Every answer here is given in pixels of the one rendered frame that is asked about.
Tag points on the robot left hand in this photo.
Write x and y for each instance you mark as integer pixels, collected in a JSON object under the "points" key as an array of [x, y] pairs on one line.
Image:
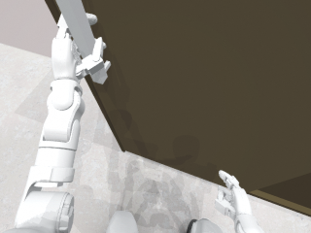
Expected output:
{"points": [[66, 55]]}

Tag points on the left robot upper arm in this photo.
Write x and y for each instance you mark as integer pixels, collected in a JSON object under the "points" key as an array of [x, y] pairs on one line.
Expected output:
{"points": [[45, 212]]}

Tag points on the robot right thigh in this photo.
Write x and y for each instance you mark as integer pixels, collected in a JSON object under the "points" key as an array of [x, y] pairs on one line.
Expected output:
{"points": [[205, 226]]}

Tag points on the left robot forearm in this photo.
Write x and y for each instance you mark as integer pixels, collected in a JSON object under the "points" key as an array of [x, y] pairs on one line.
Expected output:
{"points": [[59, 139]]}

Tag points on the right robot forearm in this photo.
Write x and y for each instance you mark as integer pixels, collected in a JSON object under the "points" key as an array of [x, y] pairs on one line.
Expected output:
{"points": [[246, 223]]}

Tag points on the robot right hand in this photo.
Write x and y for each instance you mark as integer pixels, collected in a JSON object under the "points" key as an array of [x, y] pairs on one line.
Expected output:
{"points": [[232, 203]]}

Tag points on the wardrobe door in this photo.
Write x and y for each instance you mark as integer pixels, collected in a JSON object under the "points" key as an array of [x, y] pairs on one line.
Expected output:
{"points": [[296, 190], [204, 86]]}

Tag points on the right robot foot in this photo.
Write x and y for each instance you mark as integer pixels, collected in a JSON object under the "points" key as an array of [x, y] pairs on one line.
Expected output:
{"points": [[190, 225]]}

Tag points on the handle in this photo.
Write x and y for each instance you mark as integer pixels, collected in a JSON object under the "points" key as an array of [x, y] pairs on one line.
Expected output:
{"points": [[75, 17]]}

